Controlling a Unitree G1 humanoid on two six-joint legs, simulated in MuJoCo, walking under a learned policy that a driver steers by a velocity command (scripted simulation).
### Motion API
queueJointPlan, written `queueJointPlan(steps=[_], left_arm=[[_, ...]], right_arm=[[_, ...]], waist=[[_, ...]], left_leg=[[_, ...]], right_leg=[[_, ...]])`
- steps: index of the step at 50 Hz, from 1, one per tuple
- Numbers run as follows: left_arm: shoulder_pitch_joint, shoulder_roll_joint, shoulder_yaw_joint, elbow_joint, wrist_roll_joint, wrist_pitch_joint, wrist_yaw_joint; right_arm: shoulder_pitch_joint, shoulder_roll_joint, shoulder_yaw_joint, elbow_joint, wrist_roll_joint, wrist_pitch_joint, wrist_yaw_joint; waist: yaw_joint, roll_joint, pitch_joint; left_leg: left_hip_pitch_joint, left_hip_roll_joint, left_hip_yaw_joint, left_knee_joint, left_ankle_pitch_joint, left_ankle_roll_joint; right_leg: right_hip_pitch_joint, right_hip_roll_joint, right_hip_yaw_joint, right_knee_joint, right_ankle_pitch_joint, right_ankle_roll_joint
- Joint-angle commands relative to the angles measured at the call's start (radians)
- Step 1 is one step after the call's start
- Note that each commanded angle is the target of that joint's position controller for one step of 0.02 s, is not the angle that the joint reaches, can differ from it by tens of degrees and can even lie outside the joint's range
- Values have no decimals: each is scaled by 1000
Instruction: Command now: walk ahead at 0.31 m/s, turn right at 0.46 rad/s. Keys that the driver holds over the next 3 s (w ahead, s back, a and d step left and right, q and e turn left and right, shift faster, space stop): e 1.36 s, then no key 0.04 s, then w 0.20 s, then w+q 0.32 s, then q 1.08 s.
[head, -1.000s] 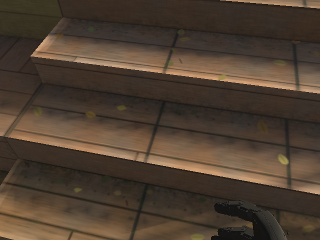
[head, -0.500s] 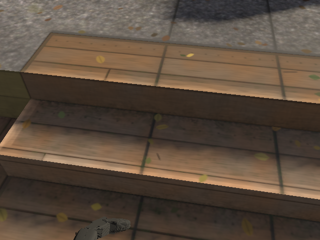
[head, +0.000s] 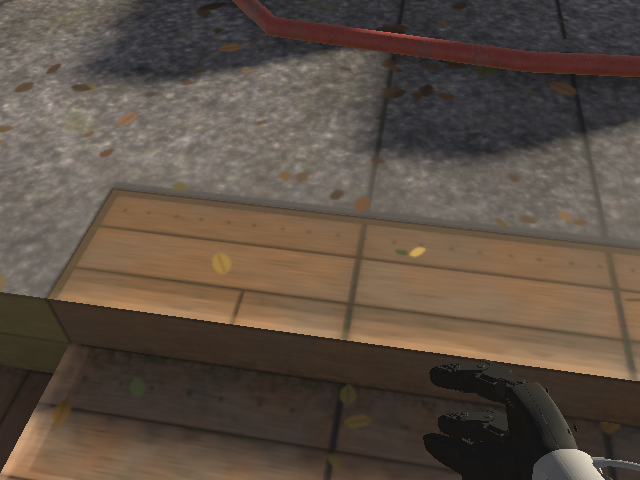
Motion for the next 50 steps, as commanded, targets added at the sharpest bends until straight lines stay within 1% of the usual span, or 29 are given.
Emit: queueJointPlan(steps=[1,2,3,4,5,7,8,11,14,16,18,20,22,24,25,26,27,28,30,32,33,37,41,43,45,47,48,49,50], left_arm=[[-38,105,52,-98,-43,6,0],[-113,98,74,-111,-48,9,12],[-103,79,72,-104,-27,16,30],[-110,68,65,-100,-12,23,38],[-156,54,55,-123,-7,36,44],[-198,4,32,-163,-20,68,51],[-227,31,31,-184,-10,73,48],[-319,88,28,-210,-27,73,0],[-283,201,64,-200,-24,67,-24],[-346,223,71,-229,-6,61,-13],[-431,205,62,-280,-6,64,5],[-410,163,45,-301,-9,70,25],[-359,166,50,-311,-22,53,51],[-374,241,92,-308,-28,22,89],[-355,336,118,-311,-27,12,117],[-254,393,138,-313,-40,11,129],[-120,393,154,-259,3,-4,131],[-142,414,168,-245,15,-11,124],[-282,333,146,-289,-17,20,113],[-375,246,105,-348,-20,58,112],[-395,229,93,-382,-18,63,113],[-329,247,78,-458,-16,40,117],[-355,272,76,-506,-32,12,116],[-420,291,79,-525,-43,9,109],[-395,305,94,-508,-56,24,98],[-341,317,102,-477,-64,65,75],[-262,284,99,-442,-51,79,76],[-224,183,76,-459,-49,87,85],[-298,197,77,-521,-7,80,81]], right_arm=[[665,-311,-122,112,-46,-32,-52],[549,-325,-127,135,-20,-68,-58],[411,-277,-126,147,1,-82,-58],[330,-185,-108,165,14,-70,-41],[260,-66,-79,163,10,-64,-29],[169,18,-61,159,7,-67,-47],[194,0,-70,174,-1,-74,-59],[212,-115,-109,140,-43,-79,-73],[77,-188,-116,50,-35,-98,-58],[52,-247,-127,23,-15,-117,-61],[123,-310,-160,40,-8,-122,-64],[243,-305,-184,75,-11,-116,-58],[273,-296,-192,76,2,-88,-59],[369,-199,-172,88,7,-59,-47],[384,-109,-152,19,10,-56,-60],[268,-136,-147,-65,41,-72,-73],[94,-156,-142,-96,26,-68,-65],[74,-146,-135,-95,23,-62,-53],[165,-218,-161,-61,20,-52,-60],[213,-207,-153,-89,1,-52,-72],[244,-201,-152,-93,-7,-48,-73],[302,-225,-151,-104,-4,-36,-74],[341,-223,-137,-135,5,-10,-75],[399,-180,-123,-131,1,8,-63],[421,-149,-118,-120,17,16,-35],[447,-173,-130,-108,52,-6,-14],[449,-211,-149,-115,45,-24,-21],[451,-307,-175,-127,27,-49,-36],[431,-394,-212,-135,-25,-65,-39]], waist=[[-315,308,-330],[-255,211,-97],[-169,163,-57],[-124,77,-51],[-69,37,-46],[-7,66,-32],[1,39,-54],[-32,34,-42],[20,54,-26],[12,51,-25],[-50,114,3],[-92,114,37],[-75,104,41],[-122,25,-7],[-185,-185,-118],[-74,-246,-132],[38,-157,-82],[33,-119,-71],[-32,-21,-55],[-114,55,-32],[-130,36,-42],[-101,-26,-56],[-100,-52,-49],[-136,-44,-20],[-100,-86,3],[-88,-66,-21],[-79,-58,-62],[-48,159,-94],[-88,349,-3]], left_leg=[[1019,401,-1037,-705,393,358],[773,357,-862,-711,204,275],[646,341,-652,-694,246,252],[586,337,-545,-703,361,241],[525,328,-466,-742,486,224],[498,287,-283,-793,629,178],[524,272,-208,-790,623,165],[504,194,-6,-882,473,156],[392,167,133,-948,648,126],[524,181,161,-934,710,97],[745,255,126,-898,830,138],[942,348,53,-865,866,181],[1032,385,30,-797,771,171],[971,269,76,-663,419,51],[780,106,193,-471,64,-79],[424,-37,126,-345,-207,-163],[219,-37,-10,-91,-295,-174],[99,-34,-104,172,-286,-168],[100,-17,-219,529,-185,-128],[153,-13,-232,506,-65,-108],[185,-22,-222,518,-23,-122],[177,-48,-191,494,54,-224],[309,-19,-175,234,33,-248],[465,3,-149,-119,15,-227],[544,-24,-112,-445,-40,-193],[631,-71,-68,-789,150,-155],[757,-40,-114,-805,231,-85],[875,178,-294,-749,615,160],[985,458,-684,-846,806,445]], right_leg=[[-707,122,207,1092,55,-16],[-798,101,194,1250,103,-21],[-781,67,123,1336,80,-26],[-788,62,95,1424,67,-57],[-772,37,101,1442,47,-82],[-808,27,103,1352,-82,-106],[-834,4,74,1300,-43,-98],[-799,-12,-3,1223,64,-54],[-522,-12,-74,1120,132,-32],[-442,-52,-67,790,133,1],[-473,-59,-62,524,-13,38],[-508,-58,-65,315,-73,57],[-458,-12,-112,81,26,42],[-262,61,-99,-74,300,-65],[-32,-101,124,-47,817,-252],[201,-245,411,-128,736,-400],[271,-239,430,-133,693,-369],[264,-229,388,-93,721,-331],[47,-236,327,-90,795,-327],[-121,-184,277,-125,627,-318],[-160,-164,265,-127,593,-318],[-155,-119,257,-86,543,-303],[-206,-110,293,-58,541,-252],[-280,-75,299,-70,454,-213],[-223,-88,376,-82,375,-222],[-121,-92,444,-51,287,-238],[-166,-45,446,-7,166,-184],[-345,103,249,229,-100,-38],[-755,257,65,445,-382,107]])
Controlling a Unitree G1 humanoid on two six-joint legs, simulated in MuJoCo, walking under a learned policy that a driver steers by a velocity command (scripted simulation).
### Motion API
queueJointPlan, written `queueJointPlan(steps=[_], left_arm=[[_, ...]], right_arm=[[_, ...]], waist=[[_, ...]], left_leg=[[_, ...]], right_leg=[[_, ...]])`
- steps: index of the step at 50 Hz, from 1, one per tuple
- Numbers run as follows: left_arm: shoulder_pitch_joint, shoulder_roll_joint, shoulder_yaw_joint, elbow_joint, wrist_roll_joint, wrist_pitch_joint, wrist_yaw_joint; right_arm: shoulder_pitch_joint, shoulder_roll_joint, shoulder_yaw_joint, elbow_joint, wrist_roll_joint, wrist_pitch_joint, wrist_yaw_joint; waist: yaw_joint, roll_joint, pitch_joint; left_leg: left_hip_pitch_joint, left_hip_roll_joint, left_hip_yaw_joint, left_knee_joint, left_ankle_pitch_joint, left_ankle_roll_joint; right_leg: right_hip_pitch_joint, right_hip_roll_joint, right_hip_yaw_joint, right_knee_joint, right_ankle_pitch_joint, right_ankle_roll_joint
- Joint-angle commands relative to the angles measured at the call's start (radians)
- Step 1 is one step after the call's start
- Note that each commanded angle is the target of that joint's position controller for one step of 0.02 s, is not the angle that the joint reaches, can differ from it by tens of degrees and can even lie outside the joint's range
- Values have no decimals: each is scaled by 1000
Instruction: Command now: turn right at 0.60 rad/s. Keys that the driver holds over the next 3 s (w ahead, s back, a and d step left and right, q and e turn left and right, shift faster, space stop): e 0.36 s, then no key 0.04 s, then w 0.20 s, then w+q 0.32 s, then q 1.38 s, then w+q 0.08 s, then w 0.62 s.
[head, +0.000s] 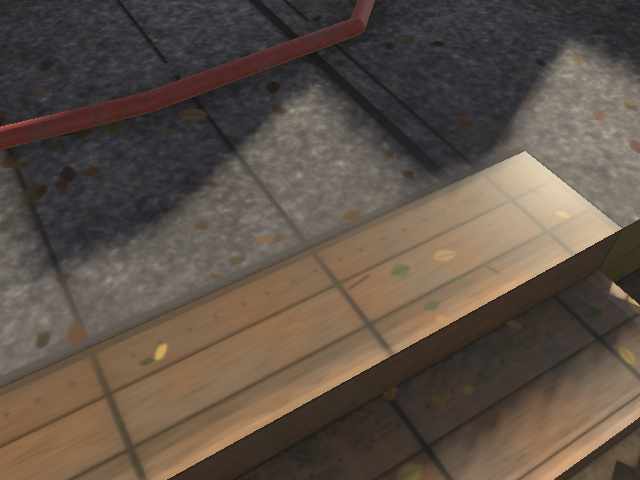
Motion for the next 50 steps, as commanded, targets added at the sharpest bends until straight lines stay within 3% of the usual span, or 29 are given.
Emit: queueJointPlan(steps=[1,2,3,5,8,11,14,19,20,22,24,27,28,29,30,31,32,33,34,35,36,37,38,41,43,45,46,48,50], left_arm=[[-16,92,29,-74,30,-3,0],[15,112,44,-48,6,-2,22],[52,150,56,-25,1,5,38],[-36,121,47,-53,34,-4,37],[-97,77,32,-63,-13,-20,48],[-82,87,30,-46,-3,-33,57],[-94,68,15,-42,10,-31,51],[-133,-2,-39,-75,39,5,-24],[-107,-20,-46,-85,33,10,-40],[-68,12,-38,-79,31,22,-50],[-79,27,-28,-80,41,25,-47],[-64,39,-7,-35,31,15,-46],[3,58,12,-5,24,2,-38],[95,119,46,34,19,-15,-25],[308,186,77,115,24,-17,-14],[576,232,99,198,51,-7,-6],[696,235,101,253,72,-11,-4],[684,221,94,314,86,-17,-8],[384,69,38,156,74,-17,3],[286,36,20,148,57,-24,0],[370,-22,0,251,46,-13,-14],[383,-73,-25,278,72,3,-22],[362,-86,-40,299,104,9,-30],[215,-61,-62,309,137,-8,-16],[202,-34,-74,300,146,-29,-13],[308,12,-77,319,154,-27,-20],[252,51,-72,279,125,-27,-26],[351,156,-53,296,74,-51,-31],[351,264,-10,290,63,-62,-33]], right_arm=[[13,-214,-76,-88,-64,-66,-22],[-99,-161,-57,-88,-43,-72,-7],[-222,-75,-25,-119,-34,-69,7],[-215,2,15,-109,-6,-40,-13],[-8,-30,19,-54,-28,4,-23],[43,-57,19,-33,-13,19,8],[40,-68,14,-20,-21,20,19],[5,-87,-3,12,-35,-20,-18],[7,-111,-14,24,-46,-44,-26],[-7,-120,-22,38,-61,-71,-25],[-8,-107,-20,57,-48,-78,-20],[65,-134,-23,114,-29,-31,-8],[68,-137,-20,122,-46,-19,7],[142,-79,-7,137,-50,-25,15],[139,-42,6,115,-51,-39,39],[55,-27,20,101,-42,-47,74],[14,-5,27,123,-23,-59,100],[10,5,21,153,8,-86,93],[-141,-27,-6,43,96,-56,4],[-123,-34,2,31,81,-38,-25],[-49,34,29,96,-21,-54,42],[-26,45,38,81,-31,-55,69],[-6,82,53,83,-18,-59,88],[-107,89,83,23,9,-58,102],[-194,45,89,-26,16,-43,91],[-305,18,89,-79,25,-14,75],[-320,16,94,-69,17,5,70],[-316,36,90,-65,6,29,68],[-233,46,94,-57,17,34,75]], waist=[[-37,119,-45],[33,100,5],[73,114,15],[35,61,-24],[-61,89,-9],[-59,116,-15],[-45,120,-12],[-39,111,5],[-21,138,32],[-26,129,46],[-38,125,76],[-52,82,87],[-22,86,67],[-3,19,-11],[81,-94,-107],[216,-178,-131],[276,-142,-91],[247,-137,13],[133,26,-25],[66,37,-13],[61,-231,72],[32,-138,102],[3,-40,121],[-57,-20,114],[-68,27,94],[-23,-63,82],[-32,-67,114],[-33,-107,87],[-54,-147,43]], left_leg=[[274,515,-574,-298,733,467],[146,427,-422,-284,683,361],[54,340,-275,-271,688,276],[78,263,-115,-274,647,246],[296,276,-85,-254,566,267],[363,331,-85,-280,572,305],[345,361,-54,-314,531,306],[229,322,92,-339,465,227],[210,375,68,-334,538,213],[214,418,36,-381,314,214],[236,414,22,-402,108,209],[255,358,74,-332,6,188],[184,349,95,-273,51,168],[105,255,180,-111,176,132],[-111,132,245,131,225,70],[-394,44,199,464,-32,35],[-628,-8,1,922,-126,59],[-829,-30,-145,1326,-78,109],[-707,32,-77,1272,-34,53],[-694,48,-58,1264,-37,41],[-817,10,-198,1550,52,163],[-942,-4,-231,1692,82,214],[-1044,-17,-240,1719,134,248],[-1028,-14,-108,1659,170,283],[-931,25,-42,1386,340,244],[-812,60,4,1190,391,185],[-657,45,71,1000,258,157],[-525,-46,175,788,49,80],[-615,-113,181,569,-51,67]], right_leg=[[-378,2,-63,606,-255,79],[-362,-3,-63,800,-171,70],[-317,4,-69,944,-97,63],[-302,28,-137,955,4,55],[-465,35,-68,867,24,73],[-497,9,-83,751,4,91],[-478,-45,-134,640,-5,90],[-226,-157,-296,264,-87,45],[-175,-186,-254,257,-91,18],[-155,-196,-232,188,-39,-33],[-137,-174,-250,94,-54,-72],[67,-91,-362,-289,156,-94],[225,-75,-346,-286,189,-116],[427,-77,-322,-237,197,-155],[696,-155,-160,-164,365,-245],[925,-324,116,-304,456,-365],[987,-443,297,-375,483,-409],[897,-463,237,-346,493,-377],[764,-429,28,-310,666,-247],[686,-395,-37,-325,585,-185],[548,-409,5,-349,390,-279],[512,-444,41,-365,260,-291],[468,-461,17,-400,195,-299],[266,-370,-186,-509,61,-271],[163,-304,-289,-540,79,-232],[154,-291,-337,-624,147,-214],[112,-317,-369,-701,336,-223],[275,-379,-375,-596,1085,-248],[648,-440,-390,-379,1598,-217]])
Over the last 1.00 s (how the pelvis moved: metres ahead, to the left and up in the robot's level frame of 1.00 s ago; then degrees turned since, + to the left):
0.13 0.04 0.10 -35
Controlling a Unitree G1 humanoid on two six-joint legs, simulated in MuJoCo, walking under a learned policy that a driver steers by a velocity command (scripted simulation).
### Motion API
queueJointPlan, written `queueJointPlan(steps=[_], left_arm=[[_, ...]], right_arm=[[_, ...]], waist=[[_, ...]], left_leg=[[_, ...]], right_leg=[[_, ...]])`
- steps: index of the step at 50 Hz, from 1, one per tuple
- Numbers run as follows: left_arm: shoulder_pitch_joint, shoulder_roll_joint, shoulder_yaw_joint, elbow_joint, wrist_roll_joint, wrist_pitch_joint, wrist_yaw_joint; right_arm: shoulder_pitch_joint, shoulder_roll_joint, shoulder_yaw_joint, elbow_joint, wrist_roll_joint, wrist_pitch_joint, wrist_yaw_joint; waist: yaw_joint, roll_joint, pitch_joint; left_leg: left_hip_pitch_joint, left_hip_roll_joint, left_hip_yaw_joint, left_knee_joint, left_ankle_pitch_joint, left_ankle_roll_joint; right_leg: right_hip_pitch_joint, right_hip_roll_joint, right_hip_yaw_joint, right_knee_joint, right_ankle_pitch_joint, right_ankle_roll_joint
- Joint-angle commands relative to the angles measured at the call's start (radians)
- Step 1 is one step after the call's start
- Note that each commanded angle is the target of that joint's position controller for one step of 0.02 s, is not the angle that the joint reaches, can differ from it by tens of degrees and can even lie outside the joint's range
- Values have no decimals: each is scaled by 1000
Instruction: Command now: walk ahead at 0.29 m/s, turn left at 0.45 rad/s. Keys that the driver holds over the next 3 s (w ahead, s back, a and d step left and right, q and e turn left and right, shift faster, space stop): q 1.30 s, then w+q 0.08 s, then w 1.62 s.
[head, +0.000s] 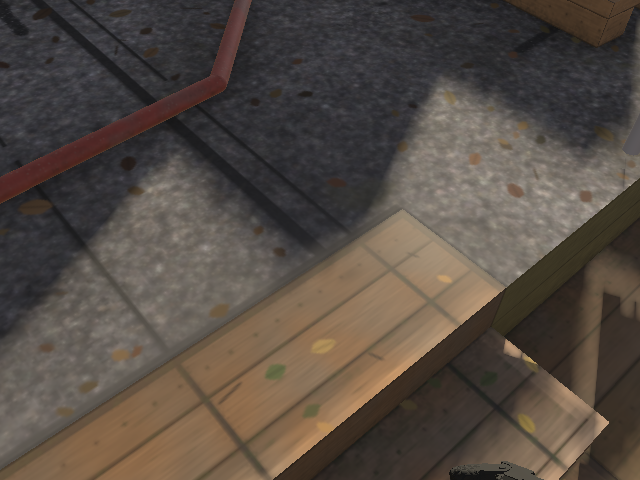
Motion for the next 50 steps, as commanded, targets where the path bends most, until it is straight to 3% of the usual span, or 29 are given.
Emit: queueJointPlan(steps=[1,2,3,4,5,6,7,9,11,15,20,23,24,25,26,27,28,29,30,31,33,36,41,44,46,47,48,49,50], left_arm=[[-33,378,102,-86,-19,-21,1],[-24,338,101,-110,26,-13,-3],[30,240,81,-154,68,-22,-11],[-93,229,83,-176,25,2,-47],[-185,200,87,-217,-65,7,-59],[-278,172,86,-247,-86,0,-26],[-301,106,64,-270,-55,7,10],[-271,79,51,-285,-24,16,52],[-290,133,64,-296,-40,9,74],[-425,179,69,-321,-53,-14,68],[-502,133,74,-372,-39,11,56],[-369,177,97,-356,-78,4,69],[-311,208,111,-338,-91,-9,81],[-215,247,120,-320,-87,-24,99],[-175,359,137,-357,-66,-23,97],[-169,357,150,-340,-20,-29,82],[-287,337,156,-327,-49,-22,80],[-448,197,108,-391,-80,-19,82],[-523,115,73,-421,-88,-11,84],[-558,94,67,-442,-82,-4,99],[-507,141,83,-435,-76,1,132],[-443,226,110,-443,-74,-10,135],[-413,280,139,-432,-71,-10,119],[-428,293,158,-419,-62,-8,113],[-420,278,157,-384,-61,7,104],[-390,229,143,-363,-57,10,100],[-355,142,126,-382,-60,8,105],[-404,130,112,-474,-79,-12,120],[-518,176,117,-485,-88,-13,117]], right_arm=[[66,-97,-31,-55,18,-6,-12],[236,-157,-58,-4,24,-22,-34],[418,-216,-79,51,38,-44,-66],[615,-279,-99,120,-54,-42,-79],[623,-342,-134,139,-84,-67,-69],[488,-278,-123,141,-59,-87,-69],[363,-179,-94,159,-37,-96,-67],[152,-71,-56,152,-4,-102,-55],[92,-100,-67,123,9,-122,-65],[234,-184,-91,157,-54,-136,-83],[163,-220,-110,71,2,-152,-62],[121,-284,-147,34,12,-155,-46],[144,-256,-148,29,12,-153,-36],[237,-144,-123,31,6,-151,-19],[459,-56,-108,40,-11,-149,-30],[478,-214,-153,90,-6,-122,-35],[396,-232,-161,75,-7,-76,-52],[306,-266,-166,63,-13,-45,-76],[267,-253,-164,54,-36,-40,-83],[223,-234,-155,39,-53,-48,-71],[183,-162,-125,17,-41,-52,-34],[142,-185,-113,-16,-4,-57,3],[194,-185,-100,-62,-26,-43,-6],[245,-194,-113,-58,-10,-50,-5],[259,-207,-135,-54,10,-77,-11],[269,-219,-148,-53,9,-92,-20],[298,-284,-171,-51,-5,-110,-43],[320,-397,-197,-65,12,-118,-56],[379,-381,-204,-41,-31,-137,-54]], waist=[[-101,-108,14],[-133,-92,-76],[-158,119,-257],[-244,313,-352],[-239,205,-200],[-170,133,-10],[-89,102,4],[62,73,-5],[63,121,-56],[-18,46,-55],[12,126,48],[72,128,28],[70,113,-4],[47,19,-173],[-33,-287,-346],[-27,-40,-264],[-33,-72,-168],[-44,9,-114],[-59,2,-68],[-84,9,-59],[-55,8,-52],[-10,-24,-50],[-8,-28,-34],[-8,-47,-22],[-16,-28,-10],[-13,-2,-17],[18,161,-68],[-6,312,-94],[-102,255,-46]], left_leg=[[204,-142,90,-360,-74,-24],[522,-172,-19,-337,93,29],[1030,-66,-394,-371,258,187],[1219,122,-837,-733,493,337],[1048,178,-915,-862,251,263],[794,166,-826,-834,127,238],[661,129,-734,-808,122,227],[476,37,-556,-858,155,154],[481,21,-501,-885,280,147],[603,39,-508,-909,331,115],[425,28,-491,-946,312,62],[622,24,-551,-782,616,55],[677,-16,-551,-694,679,29],[661,-108,-468,-472,529,-46],[309,-274,-344,-61,-318,-174],[212,-180,-377,290,-337,-232],[110,-119,-363,416,-212,-268],[141,-54,-334,396,-60,-256],[192,-32,-316,308,20,-228],[289,7,-252,258,21,-219],[359,3,-152,196,-2,-219],[414,17,-85,-34,-63,-281],[515,104,-130,-447,-128,-213],[602,84,-96,-685,8,-153],[739,16,-32,-930,192,-78],[823,10,-60,-1009,312,-20],[974,149,-254,-1010,699,118],[1139,362,-625,-1041,851,347],[1145,383,-638,-1060,683,326]], right_leg=[[149,-285,22,259,1740,-170],[-34,-247,32,479,1806,-130],[-520,-150,114,783,1448,-39],[-779,91,193,1218,38,6],[-926,125,417,1407,54,-39],[-966,94,416,1464,134,-46],[-947,84,409,1455,158,-65],[-881,44,385,1354,130,-74],[-889,66,330,1400,44,-25],[-968,39,307,1261,55,54],[-521,18,189,804,99,103],[-373,109,141,430,218,102],[-287,106,146,290,350,56],[-46,-70,294,319,826,-108],[264,-444,812,286,1320,-550],[145,-526,920,268,1279,-561],[20,-462,873,204,694,-458],[-170,-348,670,146,327,-323],[-264,-257,520,120,202,-251],[-357,-197,408,105,202,-211],[-381,-126,261,77,255,-188],[-306,-145,178,69,306,-195],[-196,-313,236,117,467,-253],[-150,-336,241,137,326,-234],[-191,-313,199,188,183,-171],[-226,-282,157,251,130,-111],[-342,-145,10,465,3,2],[-632,47,-19,643,-244,117],[-782,67,146,894,-334,137]])
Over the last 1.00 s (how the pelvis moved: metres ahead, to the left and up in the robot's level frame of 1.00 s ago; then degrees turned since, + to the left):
0.19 -0.14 0.02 -11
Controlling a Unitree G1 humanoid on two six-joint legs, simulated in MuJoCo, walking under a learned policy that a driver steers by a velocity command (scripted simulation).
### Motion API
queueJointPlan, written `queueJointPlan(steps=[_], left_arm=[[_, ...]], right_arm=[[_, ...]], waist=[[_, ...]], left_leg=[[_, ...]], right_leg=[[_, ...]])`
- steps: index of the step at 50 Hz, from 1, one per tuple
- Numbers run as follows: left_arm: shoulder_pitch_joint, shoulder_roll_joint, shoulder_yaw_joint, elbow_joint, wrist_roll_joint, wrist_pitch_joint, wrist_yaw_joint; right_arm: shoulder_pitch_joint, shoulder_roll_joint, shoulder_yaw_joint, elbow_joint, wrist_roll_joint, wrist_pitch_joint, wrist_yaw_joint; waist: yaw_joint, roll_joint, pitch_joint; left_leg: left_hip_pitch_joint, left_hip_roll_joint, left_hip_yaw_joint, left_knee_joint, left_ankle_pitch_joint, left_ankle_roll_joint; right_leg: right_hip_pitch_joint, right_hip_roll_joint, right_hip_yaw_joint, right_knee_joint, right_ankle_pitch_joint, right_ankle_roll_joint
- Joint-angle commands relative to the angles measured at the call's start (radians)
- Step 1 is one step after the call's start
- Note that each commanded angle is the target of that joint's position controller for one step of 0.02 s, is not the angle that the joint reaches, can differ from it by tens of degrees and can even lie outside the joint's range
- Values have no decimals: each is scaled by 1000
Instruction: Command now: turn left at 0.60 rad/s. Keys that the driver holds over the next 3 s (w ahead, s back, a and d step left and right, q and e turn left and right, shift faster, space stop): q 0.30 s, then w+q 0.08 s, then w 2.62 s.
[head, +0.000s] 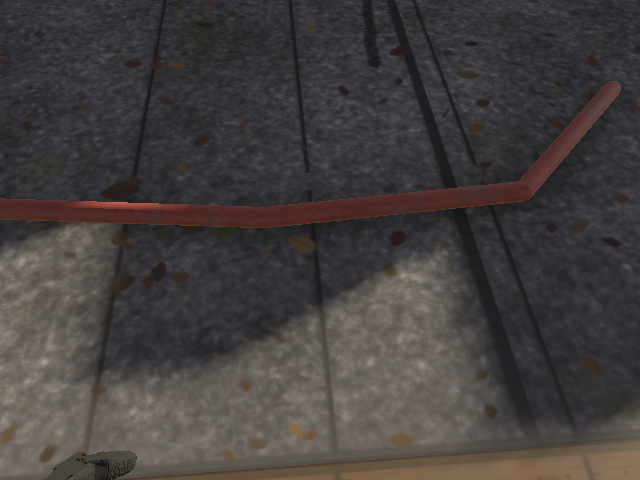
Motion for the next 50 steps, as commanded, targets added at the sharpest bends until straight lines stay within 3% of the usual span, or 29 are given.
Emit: queueJointPlan(steps=[1,3,4,6,7,11,15,18,22,23,24,25,26,27,28,29,30,33,36,38,40,41,43,45,46,47,48,49,50], left_arm=[[-178,53,1,-143,-16,-18,2],[-109,112,29,-117,2,-3,10],[-84,107,25,-129,11,-1,7],[-50,95,19,-132,14,5,-3],[-46,92,18,-123,11,5,1],[-36,85,3,-127,-1,33,8],[4,79,-3,-136,14,50,-3],[95,28,-22,-108,41,51,-41],[75,26,-25,-105,-2,18,-83],[108,42,-18,-103,-3,-1,-73],[190,79,-6,-80,6,-25,-67],[291,233,31,-44,21,-36,-58],[379,197,24,7,54,-29,-66],[351,145,4,46,56,-25,-86],[339,55,-28,80,63,-18,-103],[384,-41,-70,139,66,-3,-113],[438,-89,-89,196,67,12,-112],[567,-110,-108,325,104,24,-109],[529,-117,-110,363,125,3,-102],[620,-99,-115,419,115,-3,-111],[640,-93,-124,442,81,-2,-146],[550,-60,-123,398,53,-21,-154],[569,47,-107,386,32,-49,-151],[626,125,-72,417,33,-53,-145],[597,167,-48,412,45,-49,-144],[548,151,-33,370,73,-53,-144],[607,48,-57,328,99,-58,-159],[518,-29,-59,340,69,-36,-174],[434,-39,-43,320,26,-33,-185]], right_arm=[[128,-246,-90,-15,-39,-48,-9],[-1,-165,-51,-40,-1,-23,12],[-43,-131,-36,-52,8,-7,7],[-51,-96,-10,-77,-1,11,-12],[-29,-78,1,-85,-12,8,-20],[49,-121,-2,-90,-11,-12,-30],[-37,-126,8,-128,7,-31,-40],[-95,-165,-17,-150,10,-17,-26],[-44,-164,-35,-94,17,30,-5],[17,-135,-32,-60,-2,36,-11],[31,-72,-19,-38,-5,33,-18],[10,13,0,-90,-31,26,-6],[-128,-52,-13,-79,-34,18,-5],[-164,-45,-11,-56,-14,16,-22],[-158,-43,-1,-36,-1,19,-42],[-156,-33,0,-25,-14,25,-48],[-170,-10,18,-29,-28,29,-37],[-262,78,70,-41,-9,42,-10],[-368,85,99,-65,-9,41,9],[-535,45,99,-131,-7,61,15],[-694,84,112,-176,-21,110,21],[-620,101,112,-144,-34,121,29],[-562,65,96,-110,-23,133,44],[-490,53,86,-99,-11,120,40],[-369,39,75,-70,-10,108,30],[-133,-19,50,-8,-23,94,13],[69,-77,46,62,11,79,0],[353,-107,23,189,-43,78,-11],[342,-121,15,221,-63,34,-23]], waist=[[-96,174,-86],[-19,122,-61],[12,92,-66],[19,99,-87],[9,54,-82],[-34,146,-111],[6,87,-103],[22,96,-45],[-27,98,-55],[-25,89,-97],[3,12,-95],[11,-277,-100],[93,-141,-42],[58,-80,34],[41,-115,46],[39,-132,14],[43,-86,7],[56,-37,42],[39,-64,49],[87,-41,62],[78,-87,70],[21,-131,63],[-15,-158,-4],[-44,-221,-38],[-88,-247,-95],[-159,-175,-217],[-152,39,-439],[-247,222,-426],[-202,110,-191]], left_leg=[[325,318,-439,-197,530,316],[150,279,-362,-167,606,260],[78,261,-337,-171,595,254],[74,236,-344,-159,607,268],[143,245,-376,-151,587,267],[180,237,-409,-131,702,284],[75,195,-420,-115,673,236],[-80,156,-494,-177,74,221],[36,158,-590,-129,-71,258],[-6,129,-578,-55,-45,227],[-119,43,-484,152,-38,156],[-586,-163,-257,472,-170,-4],[-838,-154,-266,868,-181,-27],[-970,-141,-252,1160,-67,2],[-1048,-130,-228,1416,32,46],[-1098,-132,-230,1533,94,104],[-1149,-120,-223,1622,92,144],[-1352,-77,-190,1687,84,214],[-1207,13,-35,1465,152,217],[-1137,58,46,1154,261,185],[-973,85,139,992,118,147],[-801,62,175,949,102,146],[-576,-21,230,841,46,118],[-490,-74,220,614,-88,112],[-355,-78,180,559,-55,132],[24,-36,47,557,186,189],[438,91,-381,312,63,319],[482,248,-762,9,20,413],[229,240,-809,-80,-275,305]], right_leg=[[-421,120,178,600,-204,33],[-420,119,216,911,-111,-19],[-386,122,214,947,-78,-32],[-392,142,202,1007,-34,-1],[-459,128,222,922,-13,34],[-461,149,173,952,-29,104],[-286,109,170,646,-29,110],[-51,83,148,238,-98,58],[79,125,90,-251,62,-11],[199,87,153,-267,133,-53],[280,4,280,-288,162,-159],[526,-269,802,-398,290,-499],[561,-354,959,-464,155,-547],[485,-298,801,-415,100,-455],[429,-226,655,-388,105,-395],[436,-184,558,-378,159,-358],[449,-169,517,-373,167,-341],[471,-141,422,-392,180,-313],[260,-68,292,-499,228,-293],[203,-85,289,-579,287,-290],[143,-155,308,-703,527,-286],[100,-149,244,-691,763,-274],[174,-138,161,-603,1377,-265],[415,-170,138,-456,1788,-221],[449,-185,124,-342,1949,-188],[240,-160,161,-108,1922,-139],[-96,-34,265,159,1423,-128],[-284,214,326,722,231,-108],[-480,187,477,1079,322,-162]])
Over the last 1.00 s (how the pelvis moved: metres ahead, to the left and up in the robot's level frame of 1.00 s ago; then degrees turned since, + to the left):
0.24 0.01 0.13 37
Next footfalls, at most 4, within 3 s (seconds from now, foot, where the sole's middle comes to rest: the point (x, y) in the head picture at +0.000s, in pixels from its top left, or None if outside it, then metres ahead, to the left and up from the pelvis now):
0.48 right None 0.05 -0.15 -0.77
0.92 left None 0.34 0.13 -0.63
1.44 right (331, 351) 0.73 0.00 -0.63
2.02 left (196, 271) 0.93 0.31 -0.63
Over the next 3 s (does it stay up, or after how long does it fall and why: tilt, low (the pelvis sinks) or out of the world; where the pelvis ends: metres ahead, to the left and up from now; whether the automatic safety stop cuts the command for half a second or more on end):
stays up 1.29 0.29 0.15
